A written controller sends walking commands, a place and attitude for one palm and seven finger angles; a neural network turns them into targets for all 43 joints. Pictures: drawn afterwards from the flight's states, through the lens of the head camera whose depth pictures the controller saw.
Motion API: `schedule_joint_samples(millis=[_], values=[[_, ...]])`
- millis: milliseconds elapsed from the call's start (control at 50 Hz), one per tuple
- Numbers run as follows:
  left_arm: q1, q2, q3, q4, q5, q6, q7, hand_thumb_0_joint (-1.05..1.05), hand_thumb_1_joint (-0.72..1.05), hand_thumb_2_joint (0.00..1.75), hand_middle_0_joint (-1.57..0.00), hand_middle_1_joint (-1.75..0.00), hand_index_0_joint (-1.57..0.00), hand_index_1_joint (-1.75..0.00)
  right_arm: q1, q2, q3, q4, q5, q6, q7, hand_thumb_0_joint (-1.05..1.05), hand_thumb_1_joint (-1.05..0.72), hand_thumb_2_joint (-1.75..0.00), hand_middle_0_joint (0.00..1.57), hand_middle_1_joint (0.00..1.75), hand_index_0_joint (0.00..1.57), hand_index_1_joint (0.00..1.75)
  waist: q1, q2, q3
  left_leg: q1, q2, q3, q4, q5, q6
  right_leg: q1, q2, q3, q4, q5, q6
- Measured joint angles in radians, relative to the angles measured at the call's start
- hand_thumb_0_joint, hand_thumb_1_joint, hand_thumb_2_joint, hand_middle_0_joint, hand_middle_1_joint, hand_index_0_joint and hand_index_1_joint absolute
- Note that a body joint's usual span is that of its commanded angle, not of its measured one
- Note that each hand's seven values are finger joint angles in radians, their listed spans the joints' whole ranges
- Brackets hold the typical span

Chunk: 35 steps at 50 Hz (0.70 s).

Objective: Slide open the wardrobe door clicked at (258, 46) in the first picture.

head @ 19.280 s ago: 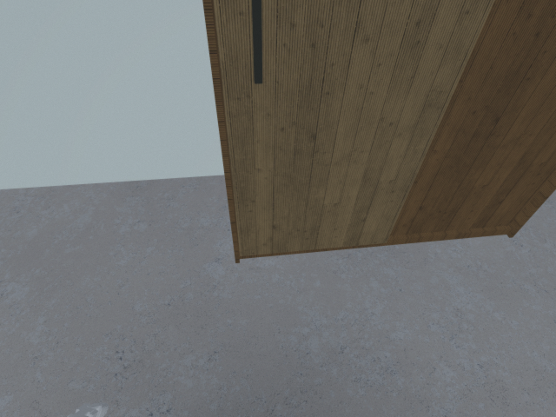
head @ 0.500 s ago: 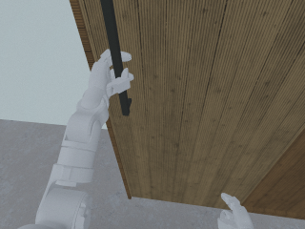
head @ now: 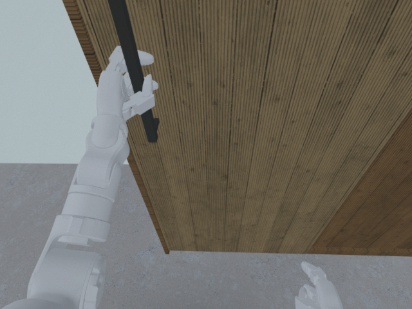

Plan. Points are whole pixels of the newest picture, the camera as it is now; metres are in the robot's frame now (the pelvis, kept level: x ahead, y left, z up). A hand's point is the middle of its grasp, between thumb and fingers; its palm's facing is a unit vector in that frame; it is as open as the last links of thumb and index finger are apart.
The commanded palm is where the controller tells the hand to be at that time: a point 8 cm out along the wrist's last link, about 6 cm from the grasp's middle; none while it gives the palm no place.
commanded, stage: step sideways, sliding the door along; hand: left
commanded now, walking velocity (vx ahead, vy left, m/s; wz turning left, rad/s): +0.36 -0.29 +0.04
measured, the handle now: (139, 68) +0.46 +0.16 +0.25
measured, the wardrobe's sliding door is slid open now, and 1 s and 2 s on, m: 0.00 0.08 0.40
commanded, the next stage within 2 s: none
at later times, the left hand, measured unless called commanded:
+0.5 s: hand (157, 94) +0.42 +0.12 +0.22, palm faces +0.27 -0.96 -0.05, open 6.1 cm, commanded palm +0.40 +0.10 +0.22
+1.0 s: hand (197, 92) +0.43 +0.05 +0.22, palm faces +0.44 -0.90 -0.03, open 6.1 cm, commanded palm +0.40 +0.02 +0.21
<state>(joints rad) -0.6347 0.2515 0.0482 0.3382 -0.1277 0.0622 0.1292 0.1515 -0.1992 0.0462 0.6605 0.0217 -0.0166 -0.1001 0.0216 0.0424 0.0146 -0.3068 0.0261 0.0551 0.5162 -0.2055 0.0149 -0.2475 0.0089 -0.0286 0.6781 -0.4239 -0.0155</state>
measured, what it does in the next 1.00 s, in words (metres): steps to the right: right foot, then left foot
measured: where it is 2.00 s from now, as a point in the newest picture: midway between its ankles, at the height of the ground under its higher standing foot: outside the picture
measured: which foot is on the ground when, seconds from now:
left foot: down 0.00-0.72, up 0.74-0.84, down 0.86-1.00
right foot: down 0.00-0.34, up 0.36-0.70, down 0.72-0.88, up 0.90-1.00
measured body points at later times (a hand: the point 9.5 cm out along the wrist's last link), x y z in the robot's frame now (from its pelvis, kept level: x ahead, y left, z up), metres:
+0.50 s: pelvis +0.05 -0.07 +0.00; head +0.15 -0.05 +0.43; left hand +0.40 +0.17 +0.22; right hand +0.30 -0.25 -0.11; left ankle +0.06 +0.08 -0.73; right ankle +0.07 -0.22 -0.66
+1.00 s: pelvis +0.13 -0.18 +0.00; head +0.22 -0.15 +0.43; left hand +0.41 +0.10 +0.22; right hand +0.37 -0.36 -0.10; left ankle +0.08 -0.04 -0.73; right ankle +0.16 -0.32 -0.67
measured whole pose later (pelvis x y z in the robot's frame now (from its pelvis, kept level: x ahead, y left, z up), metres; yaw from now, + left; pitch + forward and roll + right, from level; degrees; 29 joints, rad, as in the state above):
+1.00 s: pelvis +0.13 -0.18 +0.00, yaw +9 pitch -2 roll -2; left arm -0.34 0.15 0.11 -0.35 -0.04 -0.04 0.17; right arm 0.11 -0.23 -0.07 0.58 0.05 -0.13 0.01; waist 0.14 0.05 0.28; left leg -0.20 0.14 0.08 0.59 -0.34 -0.05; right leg -0.44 -0.03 -0.05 1.00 -0.45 0.01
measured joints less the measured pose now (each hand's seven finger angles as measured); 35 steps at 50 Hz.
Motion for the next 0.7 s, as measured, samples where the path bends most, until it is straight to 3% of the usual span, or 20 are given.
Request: schedule_joint_samples(millis=[60,120,160,200,240,280,320,340,360,400,460,580,660,700], values=[[0.009,0.005,0.024,-0.036,-0.003,-0.034,0.018,-0.02,0.75,0.84,-0.42,-1.40,-0.27,-1.40,0.013,0.007,-0.007,0.002,0.002,0.002,-0.005,0.01,-0.90,-0.90,0.20,0.30,0.21,0.29,0.004,0.000,0.038,0.000,0.017,-0.007,0.009,-0.002,-0.011,-0.048,0.018,-0.002,0.079,-0.050,-0.008],[0.000,-0.003,0.042,-0.062,-0.003,-0.050,0.032,-0.01,0.76,0.85,-0.43,-1.40,-0.26,-1.39,0.037,0.003,-0.011,0.006,0.009,0.010,-0.004,0.01,-0.90,-0.90,0.20,0.30,0.21,0.29,0.022,0.007,0.071,-0.011,0.038,-0.026,0.060,-0.031,-0.030,-0.023,0.014,-0.025,-0.033,-0.025,-0.021],[-0.004,-0.011,0.054,-0.086,0.003,-0.052,0.038,-0.01,0.77,0.86,-0.44,-1.40,-0.24,-1.39,0.046,-0.003,-0.011,0.017,0.016,0.018,-0.005,0.01,-0.90,-0.90,0.20,0.30,0.21,0.29,0.020,0.013,0.084,-0.051,0.056,-0.041,0.164,-0.119,-0.013,-0.009,0.018,-0.062,-0.067,0.113,-0.038],[0.000,-0.037,0.056,-0.116,0.013,-0.063,0.041,-0.01,0.78,0.86,-0.44,-1.40,-0.23,-1.39,0.046,-0.008,-0.020,0.049,0.014,0.019,-0.006,0.01,-0.90,-0.90,0.20,0.30,0.21,0.29,0.019,0.010,0.098,-0.109,0.041,-0.066,0.354,-0.216,-0.005,0.003,0.021,-0.091,-0.054,0.090,-0.058],[0.012,-0.059,0.045,-0.166,0.032,-0.067,0.040,-0.01,0.78,0.86,-0.45,-1.40,-0.22,-1.38,0.046,-0.015,-0.033,0.069,0.012,0.015,-0.004,0.01,-0.90,-0.90,0.20,0.30,0.21,0.29,0.036,-0.005,0.122,-0.142,0.020,-0.060,0.490,-0.246,-0.010,0.029,0.015,-0.101,-0.072,0.063,-0.068],[0.025,-0.066,0.025,-0.218,0.047,-0.078,0.035,-0.02,0.78,0.86,-0.45,-1.40,-0.22,-1.37,0.042,-0.020,-0.044,0.065,0.008,0.014,0.001,0.01,-0.90,-0.90,0.20,0.30,0.21,0.29,0.056,-0.031,0.151,-0.129,0.008,-0.016,0.453,-0.251,-0.011,0.049,-0.002,-0.102,-0.091,0.058,-0.067],[0.040,-0.068,0.007,-0.268,0.057,-0.092,0.033,-0.02,0.78,0.86,-0.45,-1.40,-0.21,-1.35,0.035,-0.027,-0.051,0.043,0.004,0.015,0.006,0.01,-0.90,-0.90,0.20,0.30,0.20,0.29,0.067,-0.054,0.166,-0.075,0.004,0.038,0.262,-0.151,-0.010,0.043,-0.020,-0.106,-0.074,0.049,-0.064],[0.049,-0.069,0.002,-0.293,0.059,-0.097,0.033,-0.02,0.78,0.86,-0.45,-1.40,-0.21,-1.34,0.030,-0.039,-0.055,0.023,0.003,0.015,0.012,0.01,-0.90,-0.90,0.20,0.30,0.20,0.29,0.073,-0.042,0.164,-0.035,0.022,0.048,0.144,-0.020,0.008,0.011,-0.013,-0.110,-0.015,0.046,-0.057],[0.052,-0.069,-0.001,-0.315,0.054,-0.101,0.034,-0.02,0.78,0.86,-0.45,-1.40,-0.21,-1.33,0.019,-0.050,-0.066,0.004,0.004,0.011,0.020,0.01,-0.90,-0.90,0.20,0.30,0.20,0.29,0.075,-0.021,0.164,-0.015,0.040,0.041,0.102,-0.016,0.011,-0.039,0.002,-0.100,0.095,0.024,-0.038],[0.040,-0.057,0.002,-0.342,0.046,-0.114,0.023,-0.03,0.78,0.85,-0.45,-1.40,-0.21,-1.31,-0.039,-0.040,-0.090,-0.008,0.015,0.008,0.049,0.01,-0.90,-0.90,0.20,0.30,0.20,0.29,0.086,-0.028,0.211,-0.006,0.048,0.042,0.136,-0.085,-0.010,-0.129,0.008,-0.023,0.333,-0.034,-0.024],[0.040,-0.053,0.009,-0.390,0.052,-0.112,0.009,-0.03,0.77,0.86,-0.45,-1.40,-0.22,-1.30,-0.109,-0.017,-0.095,-0.028,0.018,0.000,0.085,0.01,-0.91,-0.90,0.20,0.30,0.20,0.29,0.101,-0.025,0.257,0.016,0.077,0.021,0.124,-0.100,-0.043,-0.228,-0.020,0.017,0.479,-0.039,0.001],[0.051,-0.051,0.010,-0.445,0.068,-0.103,-0.016,-0.03,0.77,0.86,-0.45,-1.40,-0.23,-1.30,-0.155,0.031,-0.072,-0.092,0.022,-0.022,0.111,0.01,-0.90,-0.90,0.20,0.30,0.20,0.29,0.154,0.002,0.289,0.068,0.167,-0.042,0.039,-0.063,-0.105,-0.260,-0.090,0.014,0.333,0.077,0.043],[0.074,-0.022,0.040,-0.466,0.057,-0.095,-0.013,-0.04,0.76,0.86,-0.45,-1.40,-0.24,-1.30,-0.154,0.050,-0.049,-0.126,0.025,-0.046,0.112,0.01,-0.90,-0.90,0.20,0.30,0.21,0.29,0.177,0.026,0.291,0.099,0.228,-0.080,0.023,-0.070,-0.156,-0.160,-0.074,-0.021,0.125,0.108,0.053],[0.080,-0.005,0.068,-0.468,0.047,-0.080,-0.004,-0.04,0.75,0.85,-0.45,-1.40,-0.24,-1.29,-0.144,0.054,-0.039,-0.139,0.029,-0.065,0.111,0.01,-0.90,-0.90,0.20,0.30,0.21,0.29,0.181,0.028,0.283,0.091,0.243,-0.096,0.067,-0.097,-0.163,-0.080,-0.061,-0.039,-0.016,0.199,0.054]])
